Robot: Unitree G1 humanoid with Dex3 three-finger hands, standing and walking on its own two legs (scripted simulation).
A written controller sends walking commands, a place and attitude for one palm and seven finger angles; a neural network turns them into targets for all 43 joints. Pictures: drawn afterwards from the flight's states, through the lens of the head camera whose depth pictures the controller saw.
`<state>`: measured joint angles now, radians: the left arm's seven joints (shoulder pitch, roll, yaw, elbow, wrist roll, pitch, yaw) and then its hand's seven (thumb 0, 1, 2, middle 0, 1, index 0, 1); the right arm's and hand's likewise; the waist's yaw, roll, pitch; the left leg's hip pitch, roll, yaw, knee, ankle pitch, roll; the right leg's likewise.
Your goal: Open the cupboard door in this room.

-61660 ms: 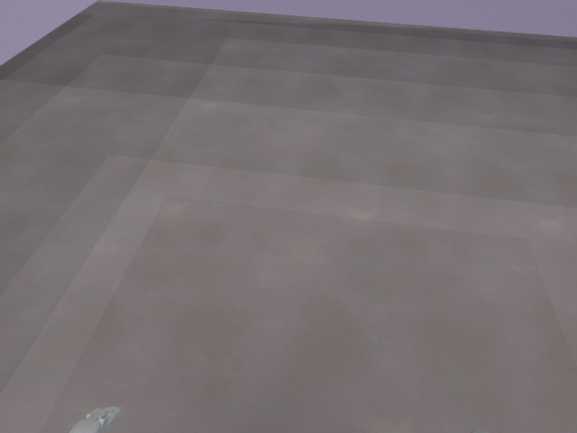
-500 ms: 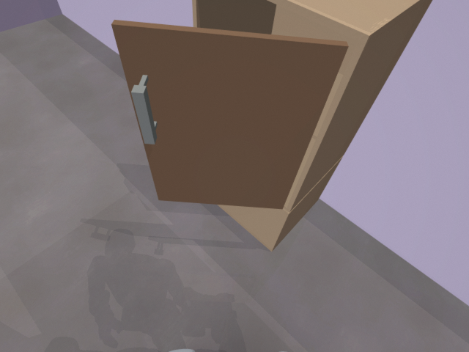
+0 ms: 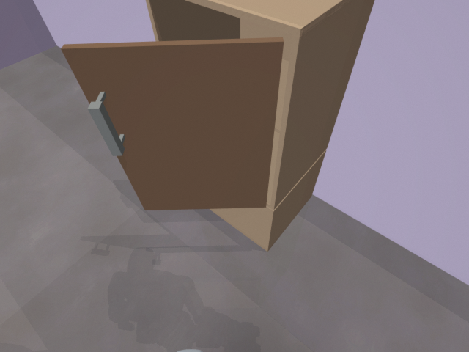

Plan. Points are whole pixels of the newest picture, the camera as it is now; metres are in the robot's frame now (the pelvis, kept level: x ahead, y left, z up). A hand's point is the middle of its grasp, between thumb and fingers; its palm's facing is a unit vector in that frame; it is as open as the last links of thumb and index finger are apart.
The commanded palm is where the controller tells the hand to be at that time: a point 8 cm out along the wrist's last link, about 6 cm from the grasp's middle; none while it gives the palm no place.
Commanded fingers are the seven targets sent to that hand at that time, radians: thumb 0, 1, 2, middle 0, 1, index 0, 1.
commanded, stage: come to a stop and stand still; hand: left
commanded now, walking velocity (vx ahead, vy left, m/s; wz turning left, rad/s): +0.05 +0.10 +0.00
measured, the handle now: (110, 124) +0.57 +0.32 +0.04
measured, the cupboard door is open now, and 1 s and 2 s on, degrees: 40 40 40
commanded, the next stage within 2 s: look again from close up in 0.60 s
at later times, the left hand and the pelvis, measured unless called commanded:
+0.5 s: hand out of the picture -0.02 +0.23 -0.18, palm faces +0.04 -0.98 -0.17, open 7.4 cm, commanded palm none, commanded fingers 0.00 0.90 0.90 -0.20 -0.30 -0.20 -0.30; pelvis -0.01 +0.05 +0.00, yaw +0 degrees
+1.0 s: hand out of the picture +0.04 +0.22 -0.17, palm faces +0.00 -0.96 -0.27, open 7.4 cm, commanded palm none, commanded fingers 0.00 0.90 0.90 -0.20 -0.30 -0.20 -0.30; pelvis +0.01 +0.03 -0.01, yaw +0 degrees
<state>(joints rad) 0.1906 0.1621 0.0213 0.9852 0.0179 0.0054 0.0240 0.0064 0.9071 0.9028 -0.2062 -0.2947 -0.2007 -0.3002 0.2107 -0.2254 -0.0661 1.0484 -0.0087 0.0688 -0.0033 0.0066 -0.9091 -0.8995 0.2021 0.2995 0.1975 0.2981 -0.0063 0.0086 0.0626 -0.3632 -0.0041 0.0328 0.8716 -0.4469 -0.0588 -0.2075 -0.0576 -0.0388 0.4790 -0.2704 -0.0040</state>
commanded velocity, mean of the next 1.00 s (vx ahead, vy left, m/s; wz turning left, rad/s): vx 0.00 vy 0.01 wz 0.00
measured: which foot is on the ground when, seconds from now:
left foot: up 0.00-0.14, down 0.16-1.00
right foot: down 0.00-1.00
